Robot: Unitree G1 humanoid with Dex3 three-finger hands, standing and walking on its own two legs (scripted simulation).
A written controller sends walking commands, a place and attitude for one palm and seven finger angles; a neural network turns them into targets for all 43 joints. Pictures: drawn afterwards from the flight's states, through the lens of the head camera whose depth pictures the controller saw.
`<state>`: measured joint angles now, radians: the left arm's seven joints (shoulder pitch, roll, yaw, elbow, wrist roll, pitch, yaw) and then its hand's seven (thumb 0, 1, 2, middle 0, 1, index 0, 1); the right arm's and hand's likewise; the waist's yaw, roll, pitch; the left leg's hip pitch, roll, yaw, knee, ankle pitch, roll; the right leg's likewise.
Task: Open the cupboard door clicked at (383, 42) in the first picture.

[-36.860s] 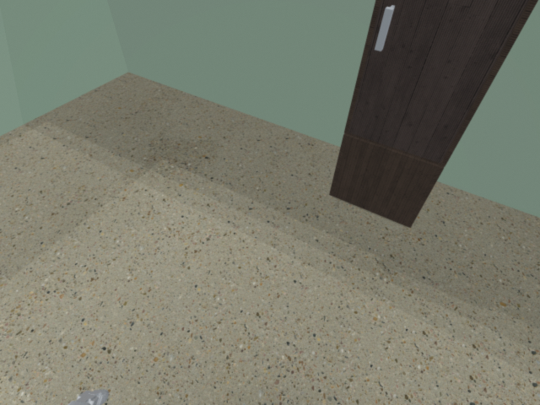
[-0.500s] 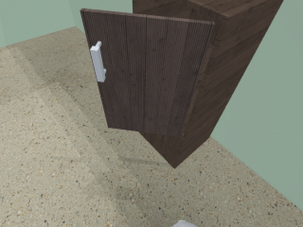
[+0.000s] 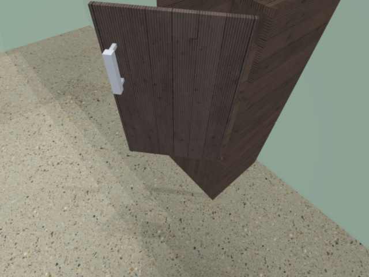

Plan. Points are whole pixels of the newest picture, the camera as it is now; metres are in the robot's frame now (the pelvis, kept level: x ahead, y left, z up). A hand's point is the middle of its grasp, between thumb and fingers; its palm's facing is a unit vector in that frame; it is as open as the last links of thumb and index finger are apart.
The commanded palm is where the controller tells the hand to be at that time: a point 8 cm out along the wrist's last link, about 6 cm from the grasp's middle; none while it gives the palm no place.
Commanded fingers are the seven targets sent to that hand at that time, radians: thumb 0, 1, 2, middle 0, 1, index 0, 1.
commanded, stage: come to a stop and stand still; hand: left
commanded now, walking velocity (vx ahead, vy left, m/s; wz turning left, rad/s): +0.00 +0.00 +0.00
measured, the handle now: (116, 69) +0.60 +0.23 +0.10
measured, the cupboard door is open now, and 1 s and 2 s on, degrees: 42 42 42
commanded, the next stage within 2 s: look again from close up in 0.48 s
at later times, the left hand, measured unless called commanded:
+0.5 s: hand out of the picture -0.01 +0.18 -0.17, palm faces +0.00 -0.99 -0.17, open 7.4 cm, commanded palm none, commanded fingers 0.00 0.90 0.90 -0.20 -0.30 -0.20 -0.30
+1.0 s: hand out of the picture +0.06 +0.19 -0.16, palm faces -0.03 -0.97 -0.25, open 7.3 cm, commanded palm none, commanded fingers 0.00 0.90 0.90 -0.20 -0.30 -0.20 -0.30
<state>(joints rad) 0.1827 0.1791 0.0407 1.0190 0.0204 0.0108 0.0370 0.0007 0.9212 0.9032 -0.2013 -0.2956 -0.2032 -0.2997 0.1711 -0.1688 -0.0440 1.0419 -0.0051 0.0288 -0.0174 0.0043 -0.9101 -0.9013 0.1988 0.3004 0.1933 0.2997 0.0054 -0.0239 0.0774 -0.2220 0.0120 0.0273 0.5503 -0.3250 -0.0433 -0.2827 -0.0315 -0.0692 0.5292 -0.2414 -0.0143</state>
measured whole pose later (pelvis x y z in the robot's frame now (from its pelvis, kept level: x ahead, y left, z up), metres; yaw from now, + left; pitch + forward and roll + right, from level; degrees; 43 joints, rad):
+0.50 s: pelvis +0.01 +0.02 +0.01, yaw -2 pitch -1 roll +0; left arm 0.29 0.15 0.00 1.15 0.01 0.00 0.02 0.01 0.91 0.90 -0.20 -0.29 -0.20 -0.30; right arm 0.26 -0.15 0.00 1.12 -0.01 0.00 -0.03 0.00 -0.92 -0.90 0.20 0.30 0.20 0.30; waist 0.01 -0.02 0.04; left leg -0.13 0.00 0.07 0.40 -0.26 0.02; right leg -0.22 -0.04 -0.03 0.42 -0.19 0.02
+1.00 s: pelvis +0.02 +0.01 +0.00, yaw -2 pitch -1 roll +1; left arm 0.23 0.15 -0.01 1.10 0.01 -0.03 0.04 0.01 0.92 0.90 -0.20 -0.29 -0.20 -0.30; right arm 0.30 -0.16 0.01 1.09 -0.02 -0.03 -0.02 0.01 -0.92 -0.90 0.20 0.30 0.20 0.30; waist -0.01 0.04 0.03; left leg -0.11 0.00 0.07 0.45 -0.32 0.01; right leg -0.23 -0.04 -0.03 0.53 -0.28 0.00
